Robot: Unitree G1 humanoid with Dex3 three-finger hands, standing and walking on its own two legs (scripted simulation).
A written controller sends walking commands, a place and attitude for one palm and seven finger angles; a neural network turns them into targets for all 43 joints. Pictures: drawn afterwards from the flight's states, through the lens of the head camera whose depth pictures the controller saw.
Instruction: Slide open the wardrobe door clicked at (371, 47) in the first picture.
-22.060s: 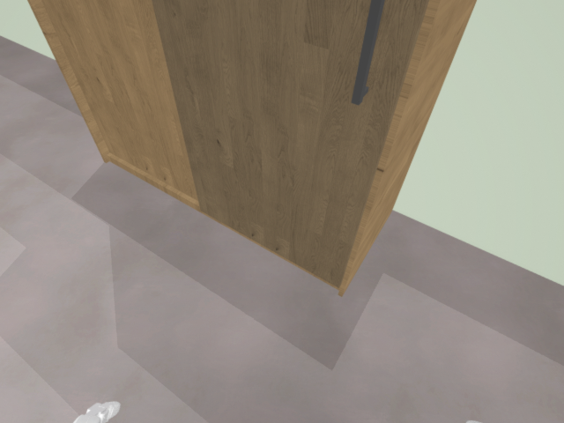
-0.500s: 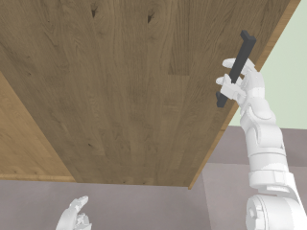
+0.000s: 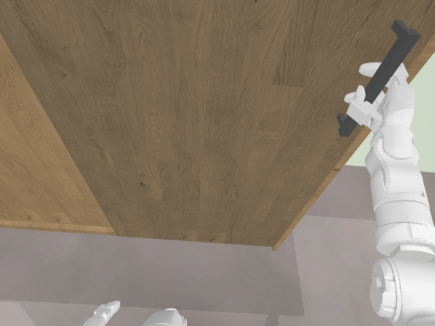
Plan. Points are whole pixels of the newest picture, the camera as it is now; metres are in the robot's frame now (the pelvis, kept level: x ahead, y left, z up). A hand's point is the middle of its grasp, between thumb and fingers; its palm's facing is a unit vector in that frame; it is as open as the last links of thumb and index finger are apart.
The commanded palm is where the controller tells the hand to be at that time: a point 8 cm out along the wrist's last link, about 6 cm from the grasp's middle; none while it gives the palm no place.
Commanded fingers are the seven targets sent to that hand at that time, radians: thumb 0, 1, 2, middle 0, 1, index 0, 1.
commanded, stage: step sideways, sliding the door along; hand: right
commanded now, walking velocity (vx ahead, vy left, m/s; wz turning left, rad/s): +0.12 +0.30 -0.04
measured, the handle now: (368, 85) +0.49 -0.25 +0.20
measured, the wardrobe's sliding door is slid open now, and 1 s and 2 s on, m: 0.00 0.15 0.42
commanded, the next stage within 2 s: none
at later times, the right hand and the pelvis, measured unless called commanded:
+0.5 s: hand (321, 100) +0.45 -0.16 +0.19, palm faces +0.42 +0.91 -0.02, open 6.5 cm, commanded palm +0.42 -0.13 +0.18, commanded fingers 0.00 -0.90 -0.90 0.45 1.40 0.45 1.40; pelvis +0.07 +0.11 +0.01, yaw -6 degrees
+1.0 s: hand (264, 94) +0.46 -0.06 +0.18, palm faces +0.53 +0.85 +0.01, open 6.8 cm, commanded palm +0.42 -0.03 +0.17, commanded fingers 0.00 -0.90 -0.90 0.45 1.40 0.45 1.40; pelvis +0.13 +0.22 +0.00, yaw -8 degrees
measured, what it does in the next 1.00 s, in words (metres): steps to the left: left foot, then right foot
